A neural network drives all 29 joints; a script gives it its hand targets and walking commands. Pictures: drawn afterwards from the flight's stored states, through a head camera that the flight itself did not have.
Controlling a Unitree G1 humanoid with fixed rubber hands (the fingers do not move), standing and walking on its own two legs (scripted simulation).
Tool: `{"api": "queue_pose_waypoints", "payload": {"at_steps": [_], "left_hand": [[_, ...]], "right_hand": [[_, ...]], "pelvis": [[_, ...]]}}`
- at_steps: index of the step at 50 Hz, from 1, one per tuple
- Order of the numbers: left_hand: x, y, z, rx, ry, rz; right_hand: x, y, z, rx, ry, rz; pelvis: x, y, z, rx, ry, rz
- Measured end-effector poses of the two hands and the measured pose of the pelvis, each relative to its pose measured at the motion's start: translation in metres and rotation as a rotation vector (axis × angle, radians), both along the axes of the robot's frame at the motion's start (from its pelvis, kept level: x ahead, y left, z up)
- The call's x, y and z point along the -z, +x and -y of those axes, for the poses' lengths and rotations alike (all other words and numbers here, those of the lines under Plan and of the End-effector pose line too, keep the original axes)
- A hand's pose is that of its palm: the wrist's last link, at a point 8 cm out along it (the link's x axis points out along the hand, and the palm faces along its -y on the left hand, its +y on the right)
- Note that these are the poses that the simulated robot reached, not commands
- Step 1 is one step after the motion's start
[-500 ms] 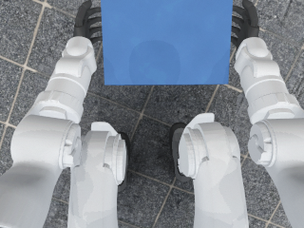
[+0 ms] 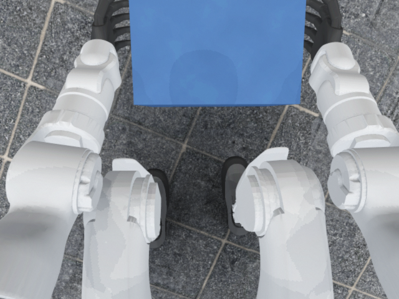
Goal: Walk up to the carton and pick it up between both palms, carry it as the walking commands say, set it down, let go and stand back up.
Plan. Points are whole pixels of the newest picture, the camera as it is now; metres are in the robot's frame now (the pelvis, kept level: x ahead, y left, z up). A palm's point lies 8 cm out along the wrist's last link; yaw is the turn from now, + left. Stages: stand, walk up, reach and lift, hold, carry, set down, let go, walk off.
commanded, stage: set down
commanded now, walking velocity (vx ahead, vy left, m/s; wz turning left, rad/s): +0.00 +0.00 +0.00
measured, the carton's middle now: (212, 54) +0.50 -0.06 -0.25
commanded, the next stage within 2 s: none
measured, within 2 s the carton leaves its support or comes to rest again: neither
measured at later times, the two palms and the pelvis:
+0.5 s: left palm (98, 36) +0.53 +0.13 -0.18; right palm (329, 60) +0.46 -0.27 -0.19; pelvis +0.01 +0.00 +0.01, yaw +0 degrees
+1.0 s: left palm (73, 38) +0.52 +0.16 -0.15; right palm (346, 50) +0.47 -0.28 -0.16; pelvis +0.00 +0.00 +0.02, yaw +0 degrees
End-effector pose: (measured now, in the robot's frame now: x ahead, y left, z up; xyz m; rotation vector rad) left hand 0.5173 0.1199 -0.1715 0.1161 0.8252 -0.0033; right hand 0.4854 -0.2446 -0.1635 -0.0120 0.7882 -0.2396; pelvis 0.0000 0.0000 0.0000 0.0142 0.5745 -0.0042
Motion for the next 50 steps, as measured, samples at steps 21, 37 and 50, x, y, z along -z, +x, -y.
{"api": "queue_pose_waypoints", "payload": {"at_steps": [21,37,50], "left_hand": [[0.006,0.012,-0.005,0.011,-0.009,0.043],[0.010,0.008,-0.043,-0.014,0.031,0.049],[-0.017,0.007,-0.044,-0.010,0.015,0.127]], "right_hand": [[0.019,-0.018,0.016,0.022,-0.014,-0.011],[0.024,-0.019,0.031,0.025,-0.016,0.023],[-0.004,-0.013,0.035,0.014,-0.021,0.112]], "pelvis": [[-0.007,0.005,0.000,0.002,-0.007,-0.043],[0.000,0.011,-0.001,-0.004,-0.003,-0.039],[-0.015,0.000,0.002,-0.008,-0.005,0.074]]}}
